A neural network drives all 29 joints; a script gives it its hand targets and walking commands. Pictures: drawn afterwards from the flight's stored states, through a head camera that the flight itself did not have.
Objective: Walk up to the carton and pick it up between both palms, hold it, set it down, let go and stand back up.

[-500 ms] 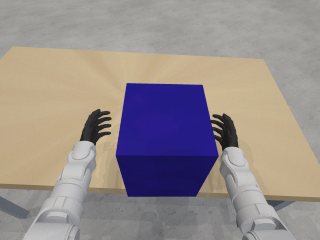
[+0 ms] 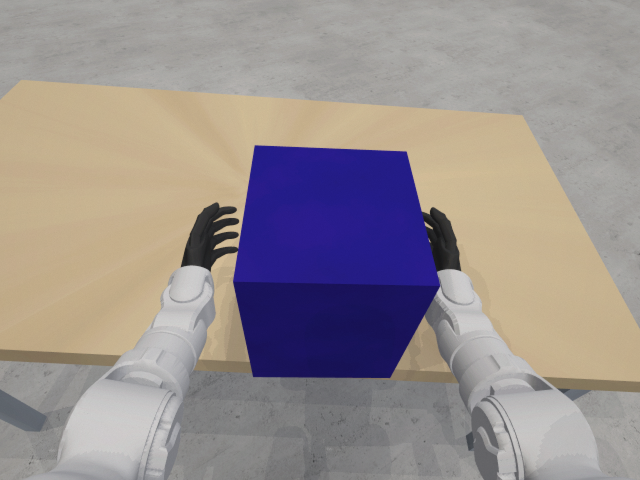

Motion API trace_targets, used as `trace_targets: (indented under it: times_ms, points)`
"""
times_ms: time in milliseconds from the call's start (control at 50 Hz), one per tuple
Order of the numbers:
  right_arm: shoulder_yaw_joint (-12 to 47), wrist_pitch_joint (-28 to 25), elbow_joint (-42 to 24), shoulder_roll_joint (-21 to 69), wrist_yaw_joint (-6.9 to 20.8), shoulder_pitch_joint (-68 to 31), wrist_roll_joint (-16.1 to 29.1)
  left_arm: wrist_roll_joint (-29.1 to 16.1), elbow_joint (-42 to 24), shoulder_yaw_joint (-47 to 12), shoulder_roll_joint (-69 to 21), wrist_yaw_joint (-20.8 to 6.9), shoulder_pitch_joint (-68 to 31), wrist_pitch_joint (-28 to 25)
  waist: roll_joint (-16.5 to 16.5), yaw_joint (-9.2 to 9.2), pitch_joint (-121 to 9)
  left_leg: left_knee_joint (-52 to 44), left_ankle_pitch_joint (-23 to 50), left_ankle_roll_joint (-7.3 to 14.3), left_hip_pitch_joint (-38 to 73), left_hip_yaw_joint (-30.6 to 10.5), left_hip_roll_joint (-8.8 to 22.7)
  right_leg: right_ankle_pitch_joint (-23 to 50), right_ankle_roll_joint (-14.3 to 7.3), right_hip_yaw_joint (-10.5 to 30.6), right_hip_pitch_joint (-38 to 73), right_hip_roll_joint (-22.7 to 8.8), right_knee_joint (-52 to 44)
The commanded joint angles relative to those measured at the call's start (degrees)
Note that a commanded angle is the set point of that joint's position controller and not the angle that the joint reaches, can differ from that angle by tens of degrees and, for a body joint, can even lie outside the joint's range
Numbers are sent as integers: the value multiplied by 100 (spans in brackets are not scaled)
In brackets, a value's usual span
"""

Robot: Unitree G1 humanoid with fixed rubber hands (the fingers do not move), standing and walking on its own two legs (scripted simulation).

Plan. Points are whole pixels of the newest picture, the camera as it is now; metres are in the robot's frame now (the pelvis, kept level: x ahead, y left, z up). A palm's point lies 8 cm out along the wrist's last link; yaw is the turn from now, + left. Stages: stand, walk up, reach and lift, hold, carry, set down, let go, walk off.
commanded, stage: reach and lift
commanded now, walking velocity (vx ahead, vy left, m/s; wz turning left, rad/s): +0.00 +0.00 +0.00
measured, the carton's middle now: (326, 269) +0.40 -0.01 +0.03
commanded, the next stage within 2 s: none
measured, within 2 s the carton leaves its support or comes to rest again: leaves its support in 1.34 s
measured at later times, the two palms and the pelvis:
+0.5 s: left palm (213, 268) +0.40 +0.14 +0.04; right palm (431, 278) +0.38 -0.15 +0.04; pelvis -0.01 -0.01 +0.01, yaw +0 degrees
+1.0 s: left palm (205, 265) +0.40 +0.15 +0.05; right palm (425, 278) +0.37 -0.14 +0.05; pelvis +0.02 +0.01 +0.02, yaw +2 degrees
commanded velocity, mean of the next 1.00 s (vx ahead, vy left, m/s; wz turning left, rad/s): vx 0.00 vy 0.00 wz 0.00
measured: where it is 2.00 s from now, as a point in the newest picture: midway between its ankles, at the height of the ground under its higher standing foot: outside the picture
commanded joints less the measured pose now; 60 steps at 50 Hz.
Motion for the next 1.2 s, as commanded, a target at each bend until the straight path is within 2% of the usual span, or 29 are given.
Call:
trace_targets:
  times_ms: [0,80,100,120,140,160,200,220,240,260,280,320,340,360,400,420,480,520,580,620,660,680,800,820,880,900,1060,1100,1180]
  points:
    - [-33,-437,-1225,-543,-56,-2666,-78,77,-1152,127,384,19,-3154,-403,460,-17,-3927,-240,2465,-690,2231,-128,7,1664,-53,-1,908,32,-306]
    - [-150,-478,-1373,-301,-156,-2835,-354,322,-1245,361,289,63,-3331,-409,384,38,-3966,-257,2333,-635,1903,-59,-35,1885,-6,75,1199,-4,-259]
    - [-353,-480,-1403,-304,-173,-3088,-505,316,-1270,293,193,95,-3656,-396,431,-97,-4147,-302,2115,-633,1843,-98,-23,1703,-28,27,1052,10,-278]
    - [-276,-435,-1355,-169,-207,-3010,-557,356,-1207,370,149,90,-3614,-364,286,-42,-3921,-361,1897,-587,1748,-58,-11,1507,-16,74,1094,-27,-351]
    - [-358,-467,-1581,-20,-224,-3041,-648,386,-1442,356,25,125,-3635,-404,279,-73,-4148,-344,1945,-594,1797,-51,-13,1662,-27,69,1187,-8,-330]
    - [-349,-478,-1633,25,-247,-2865,-691,467,-1379,404,-24,137,-3365,-390,293,13,-4201,-353,2084,-596,1850,-38,-8,1797,-46,100,1298,-15,-330]
    - [-434,-405,-1454,243,-272,-2926,-862,629,-1153,470,-111,113,-3550,-353,285,-36,-4106,-429,1797,-543,1727,6,-14,1624,-52,132,1368,-59,-384]
    - [-338,-369,-1551,401,-278,-2885,-920,671,-1045,620,-100,84,-3424,-360,113,109,-4041,-456,1692,-464,1490,49,-29,1630,-19,196,1556,-104,-368]
    - [-377,-414,-1619,511,-271,-2708,-963,768,-1325,594,-244,69,-3441,-424,235,45,-4159,-475,1811,-480,1605,68,-42,1832,-11,167,1693,-99,-341]
    - [-437,-390,-1571,573,-260,-2890,-1094,807,-1134,691,-254,51,-3586,-437,164,71,-4120,-517,1683,-444,1418,85,-52,1764,-12,198,1787,-118,-342]
    - [-583,-379,-1318,560,-268,-2894,-1201,914,-1167,719,-292,63,-3772,-428,307,-49,-3974,-605,1561,-467,1423,54,-41,1685,-4,144,1715,-113,-371]
    - [-758,-404,-1389,719,-272,-3090,-1372,995,-1184,725,-440,33,-4019,-426,346,-107,-4015,-651,1461,-451,1470,86,-29,1600,-25,140,1798,-116,-418]
    - [-699,-458,-1581,880,-233,-2912,-1386,1068,-1273,746,-585,29,-3704,-458,370,19,-4154,-654,1529,-454,1547,83,-22,1624,-45,144,1858,-117,-420]
    - [-778,-483,-1520,1044,-185,-2908,-1545,1146,-1219,780,-727,-1,-3796,-486,335,-43,-4092,-662,1530,-455,1618,100,-15,1614,-42,122,1900,-119,-436]
    - [-710,-550,-1593,1583,-44,-2801,-1796,1425,-1234,864,-1200,-141,-3555,-519,305,48,-4095,-736,1795,-463,1755,142,-33,1933,-30,99,2204,-127,-478]
    - [-698,-590,-1476,1976,71,-2830,-1943,1578,-1301,751,-1616,-249,-3601,-563,360,-33,-3978,-794,1833,-473,1837,138,-34,1945,-33,86,2278,-141,-554]
    - [4,-662,-1659,4474,628,-2935,-2579,2138,-1001,213,-3650,-793,-3591,-749,385,26,-3613,-1037,1551,-406,1709,197,-113,1859,-45,131,2706,-266,-677]
    - [407,-715,-1621,4982,805,-2831,-2676,2170,-996,-208,-4197,-880,-3658,-873,538,-41,-3878,-1126,1671,-423,1739,132,-137,2189,-50,136,2931,-227,-704]
    - [773,-657,-1531,4992,838,-2732,-2576,2034,-729,-457,-4229,-886,-3541,-961,482,-121,-3465,-1229,1770,-417,1835,5,-71,2213,-43,157,3012,-142,-813]
    - [867,-667,-1539,4896,865,-2739,-2491,1892,-916,-623,-4334,-870,-3668,-1034,542,-197,-3176,-1314,1779,-460,1871,-116,-24,1996,-69,136,2855,-88,-908]
    - [1063,-640,-1755,4985,876,-2889,-2436,1740,-1002,-678,-4436,-838,-3834,-1112,427,-122,-3163,-1329,1674,-401,1722,-128,-54,1927,-73,191,2865,-100,-926]
    - [1106,-596,-1740,5009,878,-2832,-2440,1689,-987,-696,-4450,-838,-3843,-1110,302,-173,-3029,-1366,1681,-390,1717,-151,-42,1881,-58,184,2824,-92,-951]
    - [1367,-393,-1728,5025,908,-2524,-2247,1619,-1278,-789,-4581,-803,-3887,-1072,273,-182,-2909,-1396,1900,-417,1976,-218,-56,1867,-77,169,2725,-84,-1041]
    - [1332,-419,-1856,5005,920,-2664,-2170,1581,-1505,-959,-4719,-766,-4001,-1085,393,-242,-3254,-1363,2049,-450,2011,-255,-39,1964,-133,149,2713,-41,-1011]
    - [1643,-371,-1972,5062,927,-2414,-1984,1574,-1627,-1170,-4902,-700,-3729,-1048,454,-193,-3415,-1216,2628,-524,2343,-298,-40,2173,-142,130,2572,9,-1030]
    - [1631,-315,-1910,5036,920,-2441,-1982,1581,-1574,-1173,-4918,-694,-3865,-1001,456,-249,-3335,-1200,2480,-518,2287,-298,-46,2015,-150,145,2539,13,-1041]
    - [2070,-193,-2582,4942,843,-1973,-1591,1599,-2281,-1493,-5309,-611,-2978,-733,352,-225,-3188,-1119,3598,-612,2684,-457,7,2652,-129,132,2849,114,-1118]
    - [2273,-178,-2773,4898,830,-1907,-1466,1541,-2616,-1670,-5420,-551,-2906,-687,463,-210,-3351,-1069,4030,-663,2865,-499,29,2845,-111,126,2785,137,-1124]
    - [2516,-67,-2986,4987,751,-1789,-1422,1544,-2784,-1775,-5332,-560,-2871,-497,265,-236,-3058,-1136,3668,-587,2623,-485,-60,3009,-85,196,3045,81,-1174]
